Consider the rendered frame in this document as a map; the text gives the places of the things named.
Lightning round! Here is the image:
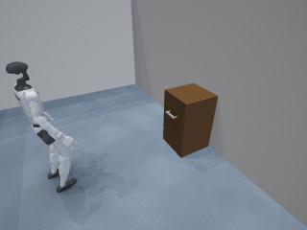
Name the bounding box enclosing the left robot hand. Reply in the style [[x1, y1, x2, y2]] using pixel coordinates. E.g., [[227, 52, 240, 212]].
[[44, 112, 54, 122]]

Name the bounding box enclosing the robot torso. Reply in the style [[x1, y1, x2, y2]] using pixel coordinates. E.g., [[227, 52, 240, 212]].
[[13, 87, 48, 138]]

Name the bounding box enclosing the left robot shin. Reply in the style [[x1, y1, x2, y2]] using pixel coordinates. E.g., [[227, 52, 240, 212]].
[[49, 145, 60, 173]]

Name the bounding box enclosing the right robot upper arm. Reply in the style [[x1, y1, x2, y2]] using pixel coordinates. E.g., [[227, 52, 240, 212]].
[[24, 90, 43, 125]]

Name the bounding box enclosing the right robot hand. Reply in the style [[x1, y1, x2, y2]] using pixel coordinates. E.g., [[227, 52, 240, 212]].
[[61, 136, 80, 151]]

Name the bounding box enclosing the cabinet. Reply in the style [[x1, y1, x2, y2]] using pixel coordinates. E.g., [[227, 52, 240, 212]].
[[163, 83, 219, 158]]

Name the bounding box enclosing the robot right forearm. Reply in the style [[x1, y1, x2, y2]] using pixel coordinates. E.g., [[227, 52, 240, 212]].
[[36, 117, 65, 141]]

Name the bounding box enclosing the drawer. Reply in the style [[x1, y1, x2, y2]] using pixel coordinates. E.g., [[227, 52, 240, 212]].
[[165, 102, 184, 127]]

